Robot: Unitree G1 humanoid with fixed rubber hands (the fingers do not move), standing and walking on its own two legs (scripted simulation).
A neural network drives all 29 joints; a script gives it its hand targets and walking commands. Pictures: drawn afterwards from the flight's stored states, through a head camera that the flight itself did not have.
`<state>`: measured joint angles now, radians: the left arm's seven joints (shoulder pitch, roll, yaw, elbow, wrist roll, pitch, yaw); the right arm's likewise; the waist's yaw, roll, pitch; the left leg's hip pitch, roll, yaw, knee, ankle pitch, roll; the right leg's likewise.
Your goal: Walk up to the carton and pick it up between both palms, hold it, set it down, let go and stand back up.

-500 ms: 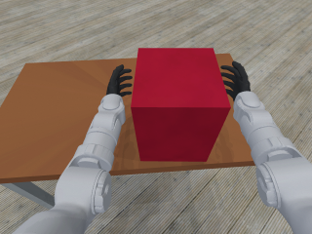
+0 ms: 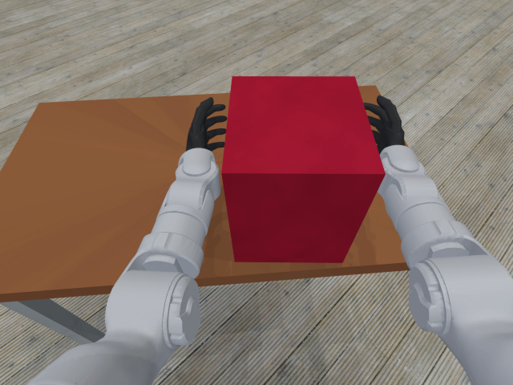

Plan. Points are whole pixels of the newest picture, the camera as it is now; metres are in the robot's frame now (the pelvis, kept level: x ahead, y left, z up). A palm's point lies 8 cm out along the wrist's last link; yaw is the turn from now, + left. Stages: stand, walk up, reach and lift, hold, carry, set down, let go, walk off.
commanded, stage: reach and lift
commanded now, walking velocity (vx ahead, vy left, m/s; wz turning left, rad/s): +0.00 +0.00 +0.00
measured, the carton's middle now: (290, 175) +0.45 -0.02 +0.06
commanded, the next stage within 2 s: none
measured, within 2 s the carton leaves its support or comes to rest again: leaves its support in 1.54 s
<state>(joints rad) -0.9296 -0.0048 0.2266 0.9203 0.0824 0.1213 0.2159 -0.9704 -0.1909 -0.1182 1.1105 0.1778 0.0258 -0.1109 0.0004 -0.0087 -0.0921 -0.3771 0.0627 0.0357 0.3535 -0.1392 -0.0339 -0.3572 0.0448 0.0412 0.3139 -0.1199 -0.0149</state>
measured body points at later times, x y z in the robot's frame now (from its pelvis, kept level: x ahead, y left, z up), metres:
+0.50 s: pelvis +0.02 +0.01 +0.01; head +0.03 +0.02 +0.45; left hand +0.44 +0.12 +0.12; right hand +0.42 -0.17 +0.12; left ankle +0.01 +0.14 -0.75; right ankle +0.01 -0.10 -0.75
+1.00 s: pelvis +0.02 +0.01 +0.00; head +0.03 +0.02 +0.45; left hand +0.44 +0.12 +0.12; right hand +0.42 -0.18 +0.12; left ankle +0.01 +0.14 -0.75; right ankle +0.02 -0.10 -0.75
